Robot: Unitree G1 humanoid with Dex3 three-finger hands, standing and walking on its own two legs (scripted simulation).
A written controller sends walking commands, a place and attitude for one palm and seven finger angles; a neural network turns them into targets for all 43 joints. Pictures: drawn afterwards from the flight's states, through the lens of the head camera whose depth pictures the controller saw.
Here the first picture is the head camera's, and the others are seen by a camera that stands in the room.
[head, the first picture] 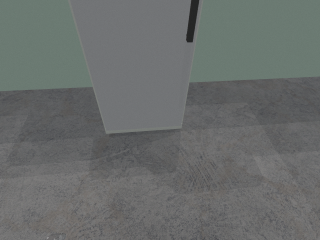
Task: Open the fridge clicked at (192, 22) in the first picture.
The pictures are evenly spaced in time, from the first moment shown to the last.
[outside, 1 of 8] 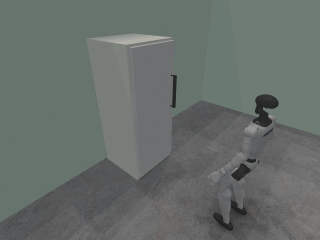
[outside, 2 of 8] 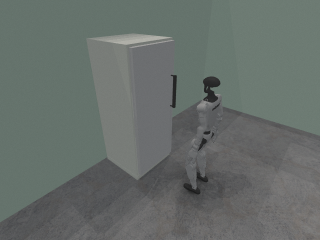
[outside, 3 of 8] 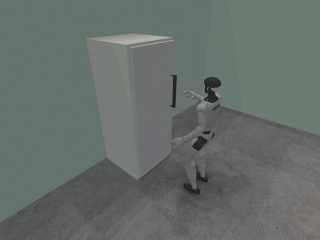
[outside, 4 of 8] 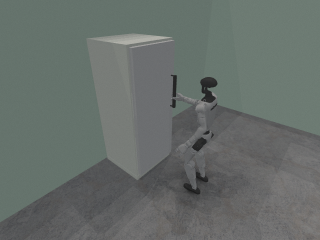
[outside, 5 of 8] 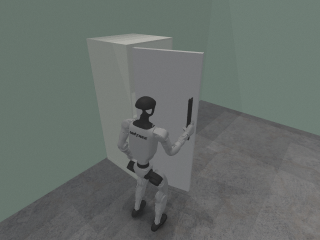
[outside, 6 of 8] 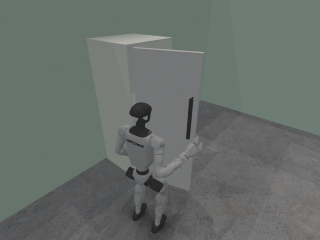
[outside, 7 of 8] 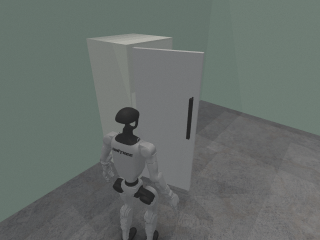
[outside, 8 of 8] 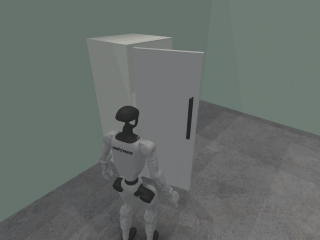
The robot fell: no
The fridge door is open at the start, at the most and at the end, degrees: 0 77 72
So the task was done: yes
